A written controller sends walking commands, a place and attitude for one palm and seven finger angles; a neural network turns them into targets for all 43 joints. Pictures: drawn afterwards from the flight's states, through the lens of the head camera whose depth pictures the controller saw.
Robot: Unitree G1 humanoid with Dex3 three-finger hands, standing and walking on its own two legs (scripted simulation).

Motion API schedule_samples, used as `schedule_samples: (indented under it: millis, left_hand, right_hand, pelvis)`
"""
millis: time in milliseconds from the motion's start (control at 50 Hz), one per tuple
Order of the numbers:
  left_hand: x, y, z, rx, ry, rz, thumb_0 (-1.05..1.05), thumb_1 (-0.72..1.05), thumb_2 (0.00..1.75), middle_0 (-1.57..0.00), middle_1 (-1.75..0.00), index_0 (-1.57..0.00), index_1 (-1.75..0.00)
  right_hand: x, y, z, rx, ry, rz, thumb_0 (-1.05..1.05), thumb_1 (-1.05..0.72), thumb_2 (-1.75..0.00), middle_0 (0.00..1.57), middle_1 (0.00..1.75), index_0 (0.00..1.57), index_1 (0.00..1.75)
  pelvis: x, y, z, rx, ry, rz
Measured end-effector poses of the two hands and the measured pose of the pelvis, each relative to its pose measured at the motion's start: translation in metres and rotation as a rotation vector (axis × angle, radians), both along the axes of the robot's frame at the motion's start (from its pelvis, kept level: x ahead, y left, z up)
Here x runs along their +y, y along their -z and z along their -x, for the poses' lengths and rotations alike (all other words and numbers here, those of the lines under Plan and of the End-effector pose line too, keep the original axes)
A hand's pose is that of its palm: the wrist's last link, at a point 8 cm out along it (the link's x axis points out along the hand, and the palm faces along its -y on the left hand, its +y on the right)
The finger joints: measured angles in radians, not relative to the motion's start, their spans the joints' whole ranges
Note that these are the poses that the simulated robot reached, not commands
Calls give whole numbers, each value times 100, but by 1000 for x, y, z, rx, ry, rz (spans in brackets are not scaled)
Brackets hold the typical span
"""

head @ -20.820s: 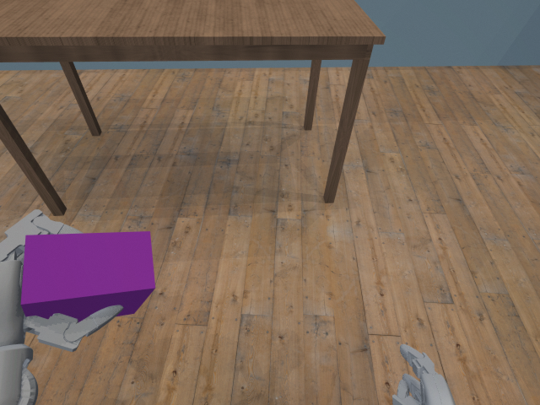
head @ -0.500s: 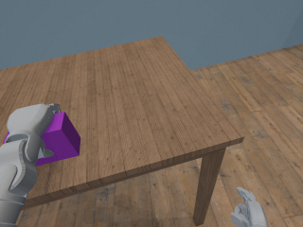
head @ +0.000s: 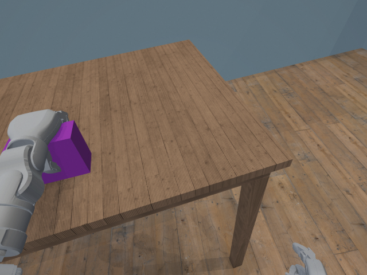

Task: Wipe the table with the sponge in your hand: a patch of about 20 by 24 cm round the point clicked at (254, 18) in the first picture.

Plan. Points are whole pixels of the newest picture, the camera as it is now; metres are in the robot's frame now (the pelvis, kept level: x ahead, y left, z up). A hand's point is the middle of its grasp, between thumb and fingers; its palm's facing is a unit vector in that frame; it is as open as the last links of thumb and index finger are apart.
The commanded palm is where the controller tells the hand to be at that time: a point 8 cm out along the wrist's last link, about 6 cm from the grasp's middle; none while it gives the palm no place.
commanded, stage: wipe forward along the first lane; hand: left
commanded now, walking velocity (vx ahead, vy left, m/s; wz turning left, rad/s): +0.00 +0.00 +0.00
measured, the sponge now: (56, 159) +0.31 +0.34 +0.11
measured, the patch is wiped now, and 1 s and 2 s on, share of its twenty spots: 0.35 0.70 0.75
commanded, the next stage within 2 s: slide across to the middle lane in 0.72 s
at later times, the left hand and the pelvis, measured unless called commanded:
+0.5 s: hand (53, 127) +0.37 +0.36 +0.15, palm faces -0.10 +0.02 -0.99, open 10.1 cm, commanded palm +0.36 +0.35 +0.18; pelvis +0.00 +0.01 +0.00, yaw +0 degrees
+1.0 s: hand (57, 122) +0.39 +0.36 +0.15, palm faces -0.09 +0.06 -0.99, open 10.1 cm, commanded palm +0.39 +0.33 +0.19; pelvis +0.02 +0.02 +0.00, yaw +0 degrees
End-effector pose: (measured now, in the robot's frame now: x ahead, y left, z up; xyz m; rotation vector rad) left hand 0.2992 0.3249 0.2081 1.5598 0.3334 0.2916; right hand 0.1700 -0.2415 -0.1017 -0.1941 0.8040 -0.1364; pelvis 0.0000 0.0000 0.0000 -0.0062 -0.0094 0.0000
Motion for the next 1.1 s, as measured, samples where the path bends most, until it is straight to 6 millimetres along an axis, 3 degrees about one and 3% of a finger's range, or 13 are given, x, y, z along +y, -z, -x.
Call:
schedule_samples:
  millis: [380, 560, 880, 1100]
  left_hand:
    - [19, -1, -45, 58, 8, -14, 1, -55, 107, -77, -132, -78, -133]
    - [26, -1, -65, 76, 7, -20, 1, -55, 107, -77, -132, -78, -133]
    - [27, 1, -79, 82, 19, -42, 1, -56, 108, -78, -132, -78, -134]
    - [20, -3, -81, 42, 9, -53, 0, -55, 108, -77, -132, -78, -134]
  right_hand:
    - [-9, 12, 45, 141, 75, 31, 1, -90, -90, 20, 30, 20, 30]
    - [-6, 15, 54, 191, 91, 30, 1, -90, -90, 20, 30, 20, 30]
    - [1, 15, 42, 203, 80, 15, 1, -90, -90, 20, 30, 20, 30]
    - [13, 8, 10, 148, 33, 4, 1, -91, -90, 20, 30, 20, 30]
  pelvis:
    - [9, 1, 0, 45, 4, 6]
    - [13, 0, -3, 72, 4, 8]
    - [16, -2, -13, 92, 2, 10]
    - [19, -4, -20, 70, -16, 9]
